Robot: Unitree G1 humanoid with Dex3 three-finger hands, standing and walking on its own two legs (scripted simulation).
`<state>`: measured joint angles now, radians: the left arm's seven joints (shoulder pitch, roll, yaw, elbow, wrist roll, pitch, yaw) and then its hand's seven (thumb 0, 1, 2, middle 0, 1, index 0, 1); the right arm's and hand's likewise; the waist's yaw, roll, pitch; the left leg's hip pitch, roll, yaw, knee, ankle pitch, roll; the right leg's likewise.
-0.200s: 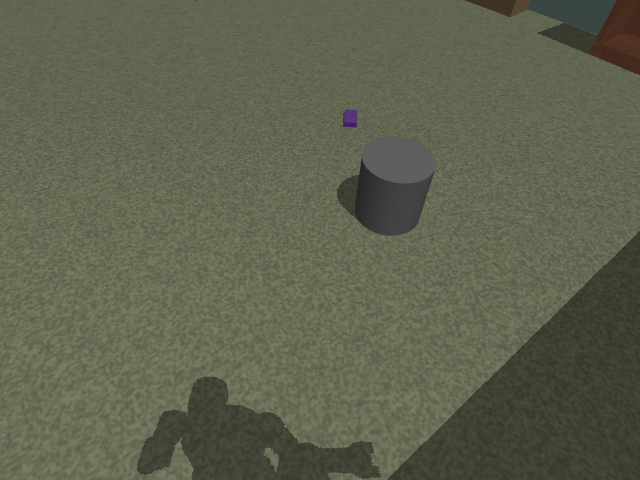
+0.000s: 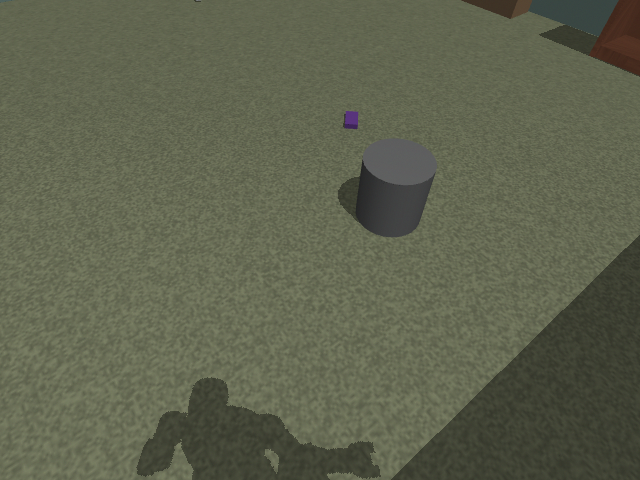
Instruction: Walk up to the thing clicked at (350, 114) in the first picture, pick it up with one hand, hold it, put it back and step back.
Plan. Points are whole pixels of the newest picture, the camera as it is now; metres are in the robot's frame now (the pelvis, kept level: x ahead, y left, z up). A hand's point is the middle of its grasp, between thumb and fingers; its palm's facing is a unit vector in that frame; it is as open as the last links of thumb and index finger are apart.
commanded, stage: stand
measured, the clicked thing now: (351, 119) +2.00 -0.15 -0.77
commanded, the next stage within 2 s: walk up in 0.92 s
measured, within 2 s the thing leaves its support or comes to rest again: neither
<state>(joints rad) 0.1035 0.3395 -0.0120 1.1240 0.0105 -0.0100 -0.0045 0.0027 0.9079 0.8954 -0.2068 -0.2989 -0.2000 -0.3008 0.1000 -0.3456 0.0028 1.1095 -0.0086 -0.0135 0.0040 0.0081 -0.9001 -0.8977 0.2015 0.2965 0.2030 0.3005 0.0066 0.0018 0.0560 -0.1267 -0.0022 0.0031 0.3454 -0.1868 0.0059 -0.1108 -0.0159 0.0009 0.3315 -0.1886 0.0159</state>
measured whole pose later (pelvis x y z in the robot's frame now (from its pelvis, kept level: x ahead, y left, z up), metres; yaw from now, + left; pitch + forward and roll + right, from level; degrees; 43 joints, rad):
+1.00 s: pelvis +0.00 +0.00 -0.01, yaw -3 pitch -1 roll +0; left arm 0.16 0.34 0.00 1.07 0.01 0.00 -0.01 0.00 0.91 0.90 -0.21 -0.30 -0.20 -0.30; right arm 0.08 -0.37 -0.03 1.05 0.00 0.01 0.01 0.01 -0.90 -0.90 0.20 0.30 0.21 0.30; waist 0.01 0.02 0.08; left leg -0.18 0.02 0.05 0.44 -0.24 0.01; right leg -0.18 0.01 0.05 0.41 -0.21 0.01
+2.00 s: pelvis -0.01 +0.04 -0.02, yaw -34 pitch -2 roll -1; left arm 0.23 0.44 0.06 0.78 0.01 0.03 0.00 0.00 0.91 0.90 -0.21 -0.30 -0.20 -0.30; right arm 0.25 -0.38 -0.04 0.80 -0.03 -0.02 0.01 0.01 -0.90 -0.90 0.21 0.30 0.21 0.30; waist -0.02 -0.05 0.13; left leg -0.32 0.07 0.06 0.67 -0.31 0.00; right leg -0.46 0.07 0.12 1.12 -0.46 -0.02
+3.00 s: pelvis -0.01 +0.03 -0.01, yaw -45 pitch -2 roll +0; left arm 0.09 0.35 0.00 1.08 0.00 -0.02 -0.01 0.00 0.91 0.90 -0.21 -0.30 -0.20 -0.30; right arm 0.11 -0.37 0.00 1.07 0.00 -0.01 0.02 0.01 -0.90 -0.90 0.20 0.30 0.20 0.30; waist -0.01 0.00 0.07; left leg -0.17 0.05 0.08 0.45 -0.24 -0.02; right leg -0.20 0.03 0.14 0.48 -0.23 0.01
